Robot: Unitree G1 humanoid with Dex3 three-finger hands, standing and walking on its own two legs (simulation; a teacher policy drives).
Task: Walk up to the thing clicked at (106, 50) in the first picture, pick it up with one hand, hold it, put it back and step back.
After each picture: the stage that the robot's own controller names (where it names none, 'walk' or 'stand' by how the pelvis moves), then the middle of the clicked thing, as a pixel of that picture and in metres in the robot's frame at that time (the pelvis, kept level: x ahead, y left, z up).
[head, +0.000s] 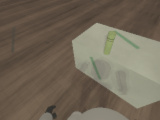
stand; (109, 44) +0.73 -0.12 -0.03
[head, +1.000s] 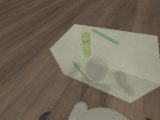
walk; (86, 46) +0.63 +0.13 -0.01
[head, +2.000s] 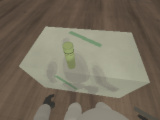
stand; (70, 57) +0.44 +0.20 +0.01
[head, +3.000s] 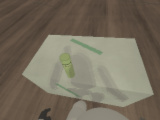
stand; (68, 67) +0.38 +0.23 -0.02
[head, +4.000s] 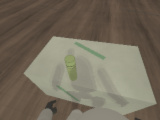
stand; (71, 69) +0.37 +0.19 -0.01
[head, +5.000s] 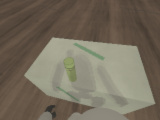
stand; (71, 71) +0.37 +0.19 -0.03
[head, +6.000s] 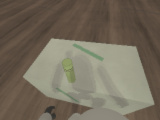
stand; (69, 72) +0.36 +0.20 -0.03
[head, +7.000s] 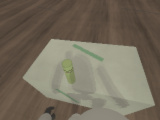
stand; (69, 73) +0.35 +0.20 -0.03
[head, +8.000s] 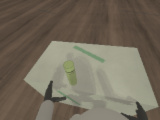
rise first; (71, 74) +0.34 +0.20 -0.03
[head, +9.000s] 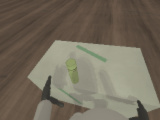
go down; (73, 72) +0.36 +0.19 -0.02
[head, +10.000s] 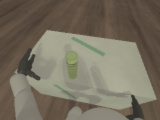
go down; (72, 67) +0.37 +0.16 +0.02
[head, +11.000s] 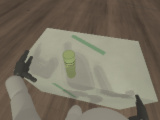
approach; (70, 66) +0.37 +0.17 +0.02
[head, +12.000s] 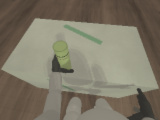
close; (64, 59) +0.38 +0.18 +0.07
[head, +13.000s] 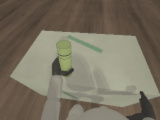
lift; (65, 61) +0.35 +0.18 +0.12
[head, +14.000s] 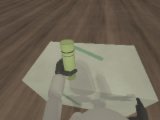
lift; (69, 61) +0.33 +0.17 +0.16
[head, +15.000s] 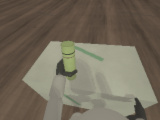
hold; (69, 62) +0.33 +0.17 +0.15
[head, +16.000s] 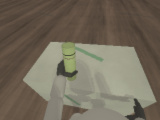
hold; (70, 63) +0.33 +0.16 +0.14
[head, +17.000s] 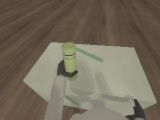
crouch; (70, 63) +0.33 +0.16 +0.14
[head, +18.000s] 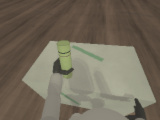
crouch; (65, 61) +0.35 +0.19 +0.13
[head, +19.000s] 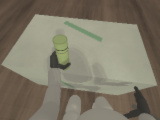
lower; (63, 55) +0.40 +0.19 +0.07
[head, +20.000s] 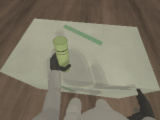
lower; (63, 57) +0.40 +0.19 +0.07
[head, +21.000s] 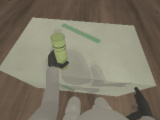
lower; (61, 54) +0.42 +0.20 +0.07
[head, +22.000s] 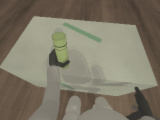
lower; (62, 53) +0.42 +0.19 +0.08
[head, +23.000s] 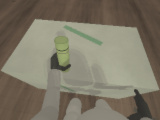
loosen; (63, 56) +0.40 +0.19 +0.07
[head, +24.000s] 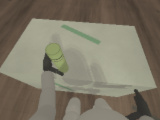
withdraw; (59, 61) +0.37 +0.20 +0.06
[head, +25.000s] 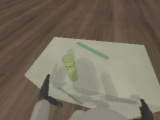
sink last; (71, 69) +0.35 +0.20 +0.02
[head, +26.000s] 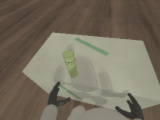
stand; (71, 65) +0.37 +0.19 +0.03
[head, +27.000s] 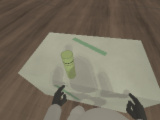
stand; (69, 66) +0.36 +0.19 +0.04
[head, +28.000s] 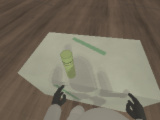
stand; (69, 66) +0.37 +0.19 +0.04
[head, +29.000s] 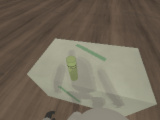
stand; (72, 69) +0.39 +0.19 -0.03
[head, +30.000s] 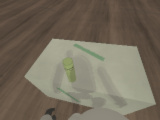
stand; (70, 71) +0.37 +0.20 -0.03
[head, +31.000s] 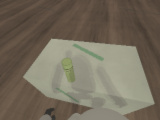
stand; (69, 71) +0.36 +0.21 -0.03
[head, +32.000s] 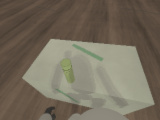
walk; (68, 72) +0.35 +0.21 -0.03
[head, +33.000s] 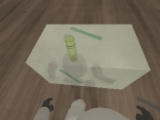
walk; (72, 50) +0.50 +0.21 +0.00
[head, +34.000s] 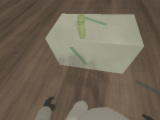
walk; (81, 27) +0.84 +0.19 -0.01
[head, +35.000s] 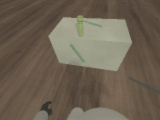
stand; (80, 27) +1.01 +0.21 -0.01
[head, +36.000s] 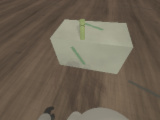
stand; (82, 30) +0.98 +0.19 -0.03
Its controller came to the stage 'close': yes
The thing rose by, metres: 0.18
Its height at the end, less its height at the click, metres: +0.00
